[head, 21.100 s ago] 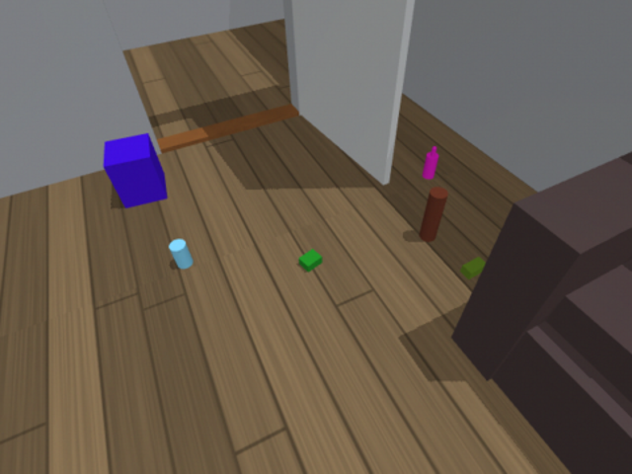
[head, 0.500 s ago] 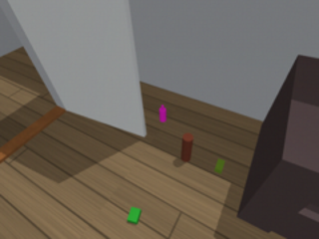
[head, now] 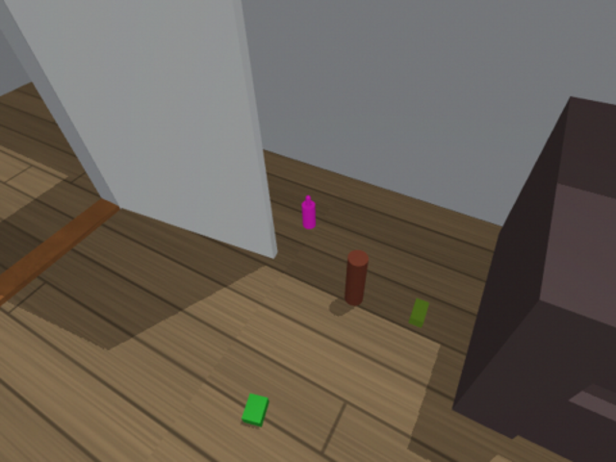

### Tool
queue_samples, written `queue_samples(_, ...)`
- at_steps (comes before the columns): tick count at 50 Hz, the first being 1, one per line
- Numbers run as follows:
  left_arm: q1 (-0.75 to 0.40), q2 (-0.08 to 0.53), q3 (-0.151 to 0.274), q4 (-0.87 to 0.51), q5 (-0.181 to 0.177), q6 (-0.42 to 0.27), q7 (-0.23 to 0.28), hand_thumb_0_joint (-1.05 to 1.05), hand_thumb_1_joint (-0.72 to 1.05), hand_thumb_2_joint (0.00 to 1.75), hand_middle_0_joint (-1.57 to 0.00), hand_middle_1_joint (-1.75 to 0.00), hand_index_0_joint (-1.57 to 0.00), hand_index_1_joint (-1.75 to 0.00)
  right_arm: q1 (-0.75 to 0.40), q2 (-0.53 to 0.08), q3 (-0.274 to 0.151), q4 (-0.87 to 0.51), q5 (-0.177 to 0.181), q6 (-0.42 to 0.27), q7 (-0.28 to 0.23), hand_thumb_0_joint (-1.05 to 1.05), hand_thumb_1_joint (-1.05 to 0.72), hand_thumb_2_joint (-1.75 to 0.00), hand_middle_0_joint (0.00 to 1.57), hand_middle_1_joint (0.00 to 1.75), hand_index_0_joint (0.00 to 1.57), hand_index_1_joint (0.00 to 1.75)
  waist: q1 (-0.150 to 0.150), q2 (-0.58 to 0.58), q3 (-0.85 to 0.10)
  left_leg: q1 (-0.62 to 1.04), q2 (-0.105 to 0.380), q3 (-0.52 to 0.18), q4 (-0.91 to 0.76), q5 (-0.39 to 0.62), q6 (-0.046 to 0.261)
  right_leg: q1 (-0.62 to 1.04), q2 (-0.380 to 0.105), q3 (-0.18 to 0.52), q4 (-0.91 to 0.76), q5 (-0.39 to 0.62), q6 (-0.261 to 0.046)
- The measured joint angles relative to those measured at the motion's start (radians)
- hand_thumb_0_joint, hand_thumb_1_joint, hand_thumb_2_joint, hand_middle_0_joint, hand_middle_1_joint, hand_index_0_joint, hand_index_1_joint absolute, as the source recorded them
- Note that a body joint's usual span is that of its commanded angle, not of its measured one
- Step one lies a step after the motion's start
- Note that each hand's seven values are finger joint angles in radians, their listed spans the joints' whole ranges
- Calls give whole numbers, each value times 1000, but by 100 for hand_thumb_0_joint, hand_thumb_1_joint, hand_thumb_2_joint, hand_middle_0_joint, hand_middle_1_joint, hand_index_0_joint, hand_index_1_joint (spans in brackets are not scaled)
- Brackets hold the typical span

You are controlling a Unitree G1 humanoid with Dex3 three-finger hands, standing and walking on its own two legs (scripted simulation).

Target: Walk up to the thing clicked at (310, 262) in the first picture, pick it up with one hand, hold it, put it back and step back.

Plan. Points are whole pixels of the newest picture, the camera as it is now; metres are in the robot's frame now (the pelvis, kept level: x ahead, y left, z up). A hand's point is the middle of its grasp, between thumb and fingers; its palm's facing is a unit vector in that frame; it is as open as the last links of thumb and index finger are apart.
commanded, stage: walk up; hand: left
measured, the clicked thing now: (255, 409) +0.44 +0.22 -0.76
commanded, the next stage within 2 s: stand in 1.96 s
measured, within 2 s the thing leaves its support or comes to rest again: neither
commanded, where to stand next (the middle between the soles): +0.04 +0.00 m, yaw -2 degrees
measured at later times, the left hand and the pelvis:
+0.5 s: hand out of the picture +0.01 +0.30 -0.18, palm faces -0.09 -0.95 -0.31, open 7.4 cm; pelvis -0.07 +0.03 -0.01, yaw -2 degrees
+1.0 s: hand out of the picture +0.08 +0.25 -0.15, palm faces -0.03 -0.92 -0.40, open 7.4 cm; pelvis -0.03 -0.01 -0.02, yaw -1 degrees
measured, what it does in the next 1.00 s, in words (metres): steps on the spot: right foot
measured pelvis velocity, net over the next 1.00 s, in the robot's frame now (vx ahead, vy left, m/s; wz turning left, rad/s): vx -0.03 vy -0.01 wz -0.02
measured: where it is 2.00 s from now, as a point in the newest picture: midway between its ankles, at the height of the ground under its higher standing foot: outside the picture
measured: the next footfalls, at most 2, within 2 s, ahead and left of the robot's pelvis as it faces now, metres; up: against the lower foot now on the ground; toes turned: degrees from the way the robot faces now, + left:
right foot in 0.66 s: -0.02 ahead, -0.14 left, +0.00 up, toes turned -4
left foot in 1.02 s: +0.01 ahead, +0.12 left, +0.00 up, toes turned -3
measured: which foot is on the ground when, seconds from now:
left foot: down 0.00-0.68, up 0.70-1.00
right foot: down 0.00-0.24, up 0.26-0.64, down 0.66-1.00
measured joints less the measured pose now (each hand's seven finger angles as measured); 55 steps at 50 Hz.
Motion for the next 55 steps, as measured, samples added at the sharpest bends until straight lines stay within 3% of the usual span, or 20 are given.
queue_samples(5,-35,19,15,-73,-3,26,7,0,90,90,-21,-30,-20,-30,-30,-24,-24,-64,14,21,-11,0,-90,-90,21,30,20,30,-3,-4,67,-141,-11,2,222,-59,23,-81,-15,-6,98,-19,-7)
queue_samples(8,-56,30,16,-122,16,48,11,0,90,90,-21,-30,-20,-30,-29,-41,-43,-106,12,37,-13,0,-90,-90,21,30,20,30,-2,-22,89,-225,-42,8,435,-232,54,-144,-40,6,172,-32,-4)
queue_samples(10,-70,41,14,-150,26,57,14,0,90,90,-21,-30,-20,-30,-15,-46,-52,-130,11,37,-11,0,-90,-90,21,30,20,30,-8,-36,95,-229,-42,13,452,-235,60,-187,-53,9,223,-41,5)
queue_samples(12,-82,52,11,-178,27,67,12,0,90,90,-21,-30,-20,-30,13,-51,-61,-143,-3,26,-10,0,-90,-90,21,30,20,30,-16,-45,92,-191,-34,19,340,-166,55,-241,-65,10,298,-65,11)
queue_samples(13,-91,59,13,-188,24,72,12,0,90,90,-21,-30,-20,-30,21,-42,-66,-141,-18,21,-12,0,-90,-90,21,30,20,30,-13,-65,105,-197,-44,28,352,-164,53,-269,-60,43,358,-147,6)
queue_samples(15,-87,65,21,-201,23,83,16,0,90,90,-21,-30,-20,-30,41,-24,-63,-140,-32,22,-10,0,-90,-90,21,30,20,30,-20,-80,120,-208,-44,26,375,-163,55,-305,16,151,517,-322,-4)
queue_samples(16,-80,69,23,-201,23,88,16,0,90,90,-21,-30,-20,-30,53,-14,-59,-138,-34,21,-11,0,-90,-90,21,30,20,30,-28,-82,120,-208,-41,18,365,-152,56,-315,56,192,604,-355,-5)
queue_samples(19,-30,79,28,-206,18,85,10,0,90,90,-21,-30,-20,-30,86,8,-56,-135,-37,13,-20,0,-90,-90,21,30,20,30,-22,-93,104,-192,-28,23,298,-109,54,-310,116,244,761,-327,-4)
queue_samples(24,98,91,30,-177,32,69,-16,0,90,90,-21,-30,-20,-30,140,6,-67,-177,-39,-31,-13,0,-90,-90,21,30,21,30,-17,-89,59,-136,2,60,206,-75,48,-178,78,224,633,-307,22)
queue_samples(30,172,100,23,-143,31,30,-35,1,90,90,-21,-30,-20,-30,190,-36,-72,-237,-43,-39,19,0,-90,-90,21,30,21,30,-40,-44,26,-80,50,84,149,-67,41,-71,30,135,382,-374,15)
queue_samples(32,174,98,23,-150,28,6,-33,1,90,90,-21,-30,-20,-30,200,-56,-72,-245,-40,-26,25,0,-90,-90,21,30,21,30,-46,-24,24,-78,64,82,163,-77,28,-31,24,97,263,-317,5)
queue_samples(34,169,90,27,-164,27,-23,-21,1,90,90,-21,-30,-20,-30,205,-76,-71,-244,-29,-5,23,0,-90,-90,21,30,21,30,-44,5,29,-99,84,67,234,-115,27,12,37,71,157,-156,4)
queue_samples(35,164,79,29,-171,31,-34,-14,1,90,90,-21,-30,-20,-30,201,-81,-71,-237,-23,8,17,0,-90,-90,21,30,20,30,-45,26,31,-122,83,35,299,-165,34,15,47,58,166,-148,4)
queue_samples(37,161,59,19,-189,31,-43,-9,1,90,90,-21,-30,-20,-30,192,-81,-67,-218,-13,27,8,0,-90,-90,21,30,20,30,-29,39,23,-181,30,-26,449,-253,42,19,44,60,179,-172,-6)
queue_samples(41,166,25,-4,-213,17,-53,1,0,90,90,-21,-30,-20,-30,177,-79,-54,-205,0,22,7,0,-90,-90,20,30,20,30,-9,67,11,-267,-29,-81,568,-216,37,62,38,58,126,-166,-10)
queue_samples(47,141,21,-16,-225,8,-49,15,0,90,90,-21,-30,-20,-30,141,-44,-37,-192,-1,25,16,0,-90,-90,20,30,20,30,3,64,27,-256,-14,-63,381,-138,25,75,27,43,159,-205,-5)
queue_samples(50,112,30,-19,-226,-6,-34,24,0,89,90,-21,-30,-20,-30,115,-30,-32,-191,-3,25,16,0,-90,-90,21,30,20,30,0,44,44,-213,-15,-25,273,-20,40,45,12,36,241,-256,6)
queue_samples(51,102,34,-19,-226,-10,-28,28,0,89,90,-21,-30,-20,-30,105,-25,-33,-191,-6,23,16,0,-90,-90,21,30,20,30,-3,34,49,-204,-21,-21,251,2,33,30,3,34,274,-275,11)
queue_samples(53,72,40,-16,-222,-23,-14,37,0,90,90,-21,-30,-20,-30,75,-13,-33,-193,-8,22,16,0,-90,-90,21,30,20,30,3,5,71,-213,-36,-9,264,-18,28,-4,-11,53,331,-279,10)
queue_samples(55,50,44,-18,-214,-29,-5,43,0,90,90,-21,-30,-20,-30,47,-8,-31,-201,-4,22,17,0,-90,-90,21,30,20,30,1,0,84,-227,-32,-14,277,-26,32,-31,7,76,384,-335,-4)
